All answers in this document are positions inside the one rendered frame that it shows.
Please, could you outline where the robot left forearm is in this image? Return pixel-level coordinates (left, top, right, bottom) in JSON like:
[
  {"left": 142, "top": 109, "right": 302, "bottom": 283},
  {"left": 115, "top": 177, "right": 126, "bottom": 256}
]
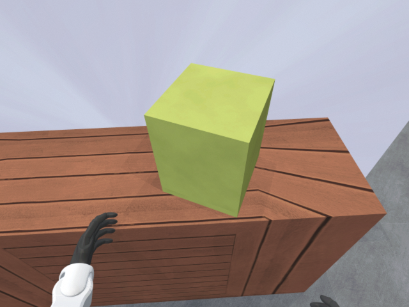
[{"left": 51, "top": 263, "right": 94, "bottom": 307}]

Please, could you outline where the pedestal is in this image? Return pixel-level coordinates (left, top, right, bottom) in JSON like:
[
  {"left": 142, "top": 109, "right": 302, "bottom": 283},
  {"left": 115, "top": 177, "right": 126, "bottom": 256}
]
[{"left": 0, "top": 118, "right": 387, "bottom": 307}]

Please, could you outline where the left robot hand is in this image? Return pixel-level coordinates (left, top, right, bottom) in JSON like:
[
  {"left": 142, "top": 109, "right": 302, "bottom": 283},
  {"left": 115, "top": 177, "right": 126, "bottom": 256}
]
[{"left": 70, "top": 212, "right": 118, "bottom": 265}]

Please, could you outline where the carton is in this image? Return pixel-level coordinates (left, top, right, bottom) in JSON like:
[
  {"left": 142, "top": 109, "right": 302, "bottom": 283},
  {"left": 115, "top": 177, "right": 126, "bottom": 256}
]
[{"left": 144, "top": 63, "right": 275, "bottom": 217}]

